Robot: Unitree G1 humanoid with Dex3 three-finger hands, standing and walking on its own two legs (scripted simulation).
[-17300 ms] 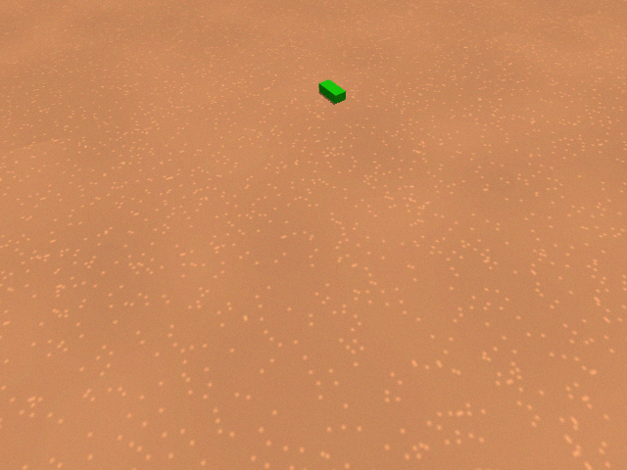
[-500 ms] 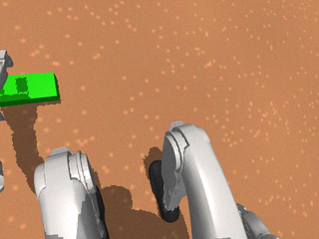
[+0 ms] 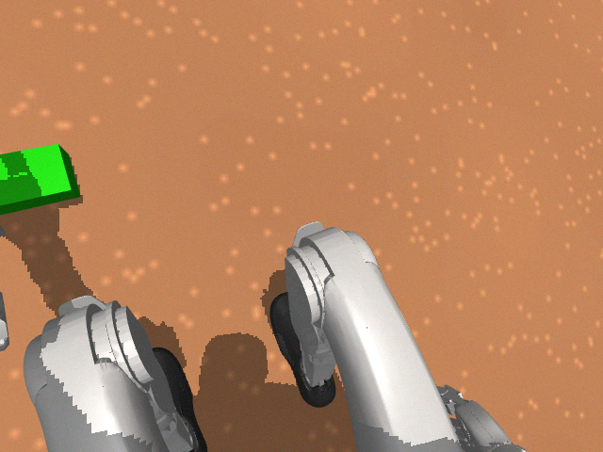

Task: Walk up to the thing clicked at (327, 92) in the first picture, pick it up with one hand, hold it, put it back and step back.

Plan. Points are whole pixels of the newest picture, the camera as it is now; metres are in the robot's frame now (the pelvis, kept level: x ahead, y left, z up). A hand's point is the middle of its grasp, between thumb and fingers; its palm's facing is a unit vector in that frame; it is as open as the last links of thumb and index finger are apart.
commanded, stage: approach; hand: left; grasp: from above
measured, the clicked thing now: (10, 183) +0.51 +0.28 -0.30
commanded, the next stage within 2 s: rest palm in 0.02 s
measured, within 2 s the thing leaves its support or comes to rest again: neither
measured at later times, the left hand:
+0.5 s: hand out of the picture +0.49 +0.28 -0.22, palm faces -0.48 -0.06 -0.87, open 14.1 cm
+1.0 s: hand (7, 188) +0.49 +0.28 -0.26, palm faces -0.48 -0.10 -0.87, open 14.0 cm
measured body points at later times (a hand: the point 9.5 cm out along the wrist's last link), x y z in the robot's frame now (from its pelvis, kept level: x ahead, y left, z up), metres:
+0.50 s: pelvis +0.00 +0.01 -0.01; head +0.27 +0.11 +0.34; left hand +0.51 +0.28 -0.17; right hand +0.06 -0.25 -0.08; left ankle +0.08 +0.12 -0.29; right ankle +0.11 -0.11 -0.29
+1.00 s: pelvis +0.01 +0.01 -0.02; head +0.30 +0.11 +0.31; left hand +0.52 +0.28 -0.21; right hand +0.03 -0.25 -0.07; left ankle +0.08 +0.12 -0.29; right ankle +0.11 -0.11 -0.29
